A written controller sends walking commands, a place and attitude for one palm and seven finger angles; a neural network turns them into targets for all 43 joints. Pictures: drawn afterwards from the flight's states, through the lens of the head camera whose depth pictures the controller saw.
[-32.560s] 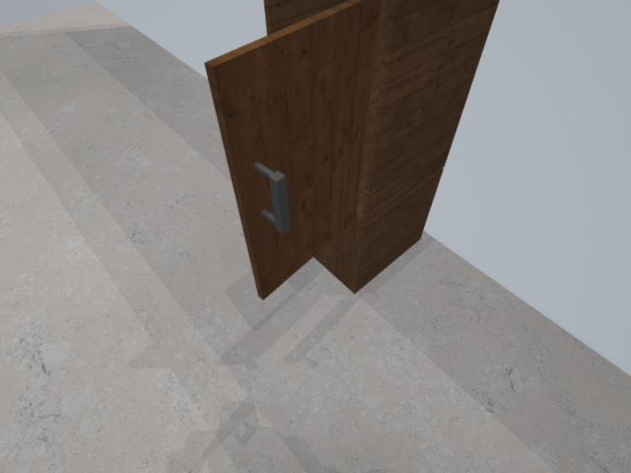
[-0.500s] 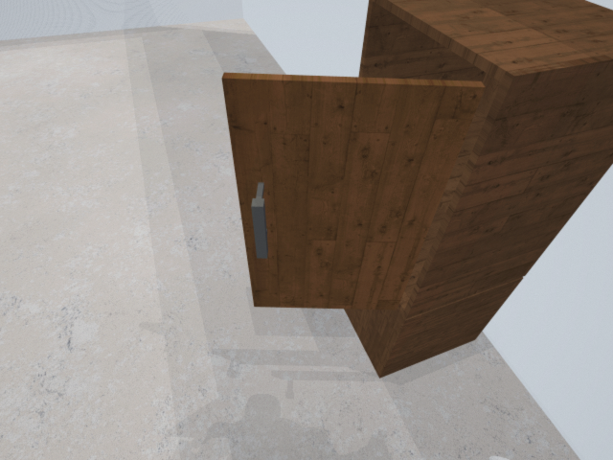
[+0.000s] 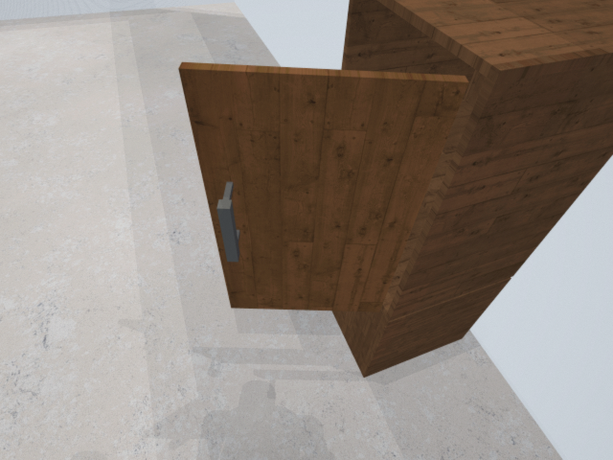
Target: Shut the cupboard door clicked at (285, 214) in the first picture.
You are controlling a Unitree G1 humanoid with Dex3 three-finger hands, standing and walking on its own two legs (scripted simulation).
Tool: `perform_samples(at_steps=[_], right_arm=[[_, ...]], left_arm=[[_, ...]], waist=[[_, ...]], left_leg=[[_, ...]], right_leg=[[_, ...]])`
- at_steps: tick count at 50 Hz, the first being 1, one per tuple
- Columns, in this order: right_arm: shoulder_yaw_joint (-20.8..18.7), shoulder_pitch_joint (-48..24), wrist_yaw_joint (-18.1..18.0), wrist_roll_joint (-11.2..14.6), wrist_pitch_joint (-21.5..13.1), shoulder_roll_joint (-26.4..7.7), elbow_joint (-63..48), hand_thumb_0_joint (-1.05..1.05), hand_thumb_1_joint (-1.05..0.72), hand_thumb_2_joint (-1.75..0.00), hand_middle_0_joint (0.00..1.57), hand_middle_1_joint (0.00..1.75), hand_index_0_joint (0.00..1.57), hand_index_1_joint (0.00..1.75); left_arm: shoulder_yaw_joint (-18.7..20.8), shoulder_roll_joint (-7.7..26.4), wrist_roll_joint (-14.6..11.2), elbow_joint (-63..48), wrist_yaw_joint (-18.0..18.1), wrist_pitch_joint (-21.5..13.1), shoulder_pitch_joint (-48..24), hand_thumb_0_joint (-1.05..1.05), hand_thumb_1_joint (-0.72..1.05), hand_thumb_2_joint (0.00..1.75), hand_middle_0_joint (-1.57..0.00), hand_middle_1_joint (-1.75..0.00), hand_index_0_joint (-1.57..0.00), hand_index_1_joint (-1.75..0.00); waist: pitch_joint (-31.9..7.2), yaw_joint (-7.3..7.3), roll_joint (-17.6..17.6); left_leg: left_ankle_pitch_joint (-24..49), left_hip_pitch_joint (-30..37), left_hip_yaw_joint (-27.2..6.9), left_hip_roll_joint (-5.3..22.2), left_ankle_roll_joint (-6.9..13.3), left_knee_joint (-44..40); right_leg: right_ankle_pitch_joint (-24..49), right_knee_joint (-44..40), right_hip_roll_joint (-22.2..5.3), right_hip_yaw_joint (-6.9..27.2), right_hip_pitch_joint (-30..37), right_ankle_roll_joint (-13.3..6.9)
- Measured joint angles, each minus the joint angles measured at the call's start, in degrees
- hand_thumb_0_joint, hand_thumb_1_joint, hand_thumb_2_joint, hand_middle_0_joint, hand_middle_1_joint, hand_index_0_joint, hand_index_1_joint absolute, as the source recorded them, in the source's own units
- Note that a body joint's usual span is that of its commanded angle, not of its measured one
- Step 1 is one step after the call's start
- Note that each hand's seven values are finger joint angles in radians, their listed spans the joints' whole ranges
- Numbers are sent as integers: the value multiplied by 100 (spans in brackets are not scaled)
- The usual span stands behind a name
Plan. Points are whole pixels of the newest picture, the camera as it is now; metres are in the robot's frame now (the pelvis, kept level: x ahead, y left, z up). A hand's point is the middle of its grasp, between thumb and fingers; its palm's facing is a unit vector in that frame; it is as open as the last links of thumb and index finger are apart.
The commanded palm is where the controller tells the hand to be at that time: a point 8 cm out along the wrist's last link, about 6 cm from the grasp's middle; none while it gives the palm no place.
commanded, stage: shuffle to correct the standing spot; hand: left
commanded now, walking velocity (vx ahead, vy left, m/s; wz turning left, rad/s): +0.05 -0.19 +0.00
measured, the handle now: (231, 223) +0.47 +0.15 +0.01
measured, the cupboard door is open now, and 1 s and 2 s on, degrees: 68 68 68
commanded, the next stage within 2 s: come to a stop and stand still in 0.14 s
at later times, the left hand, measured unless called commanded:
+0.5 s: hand out of the picture +0.06 +0.10 -0.17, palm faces +0.07 -0.98 -0.20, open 7.3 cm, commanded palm none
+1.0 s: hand out of the picture +0.03 +0.16 -0.17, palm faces +0.06 -0.98 -0.21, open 7.4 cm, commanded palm none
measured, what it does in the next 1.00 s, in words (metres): steps on the spot: right foot, then left foot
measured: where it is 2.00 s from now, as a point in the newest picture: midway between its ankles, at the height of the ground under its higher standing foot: outside the picture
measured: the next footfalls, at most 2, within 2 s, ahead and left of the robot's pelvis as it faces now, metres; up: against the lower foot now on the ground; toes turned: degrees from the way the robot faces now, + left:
right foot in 0.24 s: +0.06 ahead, -0.15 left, +0.00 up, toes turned +0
left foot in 0.50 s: +0.08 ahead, +0.02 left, +0.00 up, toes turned +6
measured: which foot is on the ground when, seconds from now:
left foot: down 0.00-0.24, up 0.26-0.48, down 0.50-1.00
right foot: down 0.00-0.04, up 0.06-0.22, down 0.24-1.00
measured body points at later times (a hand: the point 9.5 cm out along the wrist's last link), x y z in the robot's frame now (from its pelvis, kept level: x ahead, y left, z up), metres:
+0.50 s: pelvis +0.04 -0.07 +0.00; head +0.05 -0.07 +0.45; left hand +0.05 +0.15 -0.15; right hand +0.08 -0.31 -0.15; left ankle +0.04 +0.02 -0.73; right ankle +0.02 -0.15 -0.73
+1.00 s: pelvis +0.00 -0.02 +0.00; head -0.01 -0.01 +0.45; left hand +0.03 +0.22 -0.15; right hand +0.07 -0.25 -0.14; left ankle +0.04 +0.02 -0.73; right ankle +0.02 -0.15 -0.73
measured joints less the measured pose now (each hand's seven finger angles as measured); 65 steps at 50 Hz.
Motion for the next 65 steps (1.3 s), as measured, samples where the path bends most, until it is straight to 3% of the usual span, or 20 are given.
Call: perform_samples(at_steps=[4, 7, 9, 11, 13, 15, 18, 24, 26, 30, 38, 42, 46, 55, 65], right_arm=[[-30, -108, -59, -47, -119, 102, -87, 0, -91, -90, 20, 30, 20, 30], [-36, -188, -93, -85, -211, 115, -229, 0, -91, -90, 20, 30, 20, 30], [-45, -208, -97, -94, -205, 84, -268, 0, -91, -90, 20, 30, 20, 30], [-75, -178, -72, -88, -139, 30, -273, 0, -91, -90, 20, 30, 20, 30], [-121, -140, -40, -64, -17, -6, -275, 0, -91, -90, 20, 30, 20, 30], [-162, -130, -24, -53, 120, -68, -265, 0, -91, -90, 20, 30, 20, 30], [-176, -203, 11, -41, 146, -147, -297, 0, -91, -90, 20, 30, 20, 30], [-71, -552, 51, 47, 18, -134, -467, 0, -91, -90, 19, 30, 19, 30], [-61, -683, 25, 48, 14, -74, -485, 0, -92, -90, 19, 30, 19, 30], [-28, -858, 37, 32, 50, -43, -594, 0, -93, -90, 19, 30, 19, 30], [2, -958, 108, 27, 103, -101, -826, 0, -92, -90, 19, 30, 19, 30], [55, -793, 144, 31, -19, -95, -1059, 0, -91, -90, 19, 30, 19, 30], [83, -571, 138, 14, -15, -132, -1097, 0, -92, -90, 20, 30, 20, 30], [136, -227, 197, -24, 43, -233, -991, 0, -92, -90, 20, 30, 20, 30], [169, -165, 180, 19, 14, -171, -645, 0, -91, -90, 20, 30, 20, 30]], left_arm=[[34, -32, 19, 53, -28, 113, -17, 1, 90, 90, -20, -30, -20, -30], [102, -14, 31, -50, -83, 187, -237, 1, 90, 90, -20, -30, -20, -30], [161, 29, 16, -186, -124, 165, -432, 1, 91, 90, -20, -30, -20, -30], [206, 98, 18, -362, -149, 83, -570, 1, 91, 90, -20, -30, -20, -30], [247, 206, 48, -485, -105, 0, -676, 1, 91, 90, -20, -30, -20, -30], [264, 226, 54, -536, -42, -24, -792, 1, 91, 90, -20, -30, -20, -30], [246, 194, 43, -528, 49, -120, -856, 1, 91, 90, -20, -30, -20, -30], [110, 135, -20, -337, 111, -225, -841, 1, 92, 90, -20, -30, -20, -30], [107, 147, -48, -283, 118, -186, -851, 1, 92, 90, -20, -30, -20, -30], [113, 144, -48, -308, 152, -100, -843, 1, 92, 90, -20, -30, -20, -30], [51, 136, -7, -388, 197, -159, -747, 1, 91, 90, -21, -30, -20, -30], [-7, 202, -27, -459, 196, -178, -600, 1, 91, 90, -21, -30, -20, -30], [-4, 269, -14, -563, 173, -78, -643, 1, 90, 90, -20, -30, -20, -30], [31, 334, 22, -724, 85, -37, -516, 1, 91, 90, -20, -30, -20, -30], [-27, 195, 4, -369, 96, -38, -65, 1, 91, 90, -20, -30, -20, -30]], waist=[[-9, 56, -237], [47, -9, -207], [83, -52, -113], [59, -61, -7], [15, -31, 26], [-16, -12, 124], [-33, 31, 131], [74, 86, 78], [154, 103, 2], [243, 192, -117], [284, 214, -12], [194, 87, -48], [46, 97, 13], [-158, 83, 19], [-147, 111, 19]], left_leg=[[-164, 155, 215, -5, -60, -22], [-43, 253, 298, 78, -134, -253], [50, 302, 248, 149, -209, -394], [19, 240, 127, 235, -309, -302], [-512, 10, -20, 272, -227, 212], [-982, -319, -164, 248, -123, 1100], [-999, -545, -101, 93, -109, 1768], [-225, 123, 148, -180, -189, -85], [214, 312, 184, -233, 17, -418], [138, 399, 257, -298, 151, -505], [105, 237, 252, -329, 96, -323], [156, 281, 363, -478, 380, -350], [202, 258, 355, -531, 530, -346], [604, 156, 357, -751, 713, -833], [841, 295, 342, -939, 758, -1247]], right_leg=[[-378, 901, -122, 35, -369, 77], [-693, 1780, -222, 35, -972, 159], [-536, 1540, -339, 10, -1112, 201], [38, 743, -435, -41, -978, 243], [485, 483, -441, -164, -924, 190], [379, 462, -357, -378, -821, 68], [388, 130, -287, -506, -577, -38], [412, -57, -198, -489, -365, -66], [324, 53, -214, -475, -342, -48], [337, 39, -276, -407, -310, -10], [423, 79, -329, -412, -404, 68], [373, 314, -488, -315, -491, 194], [463, 235, -535, -332, -462, 266], [426, 68, -542, -70, -683, 169], [594, -183, -501, 266, -615, 143]])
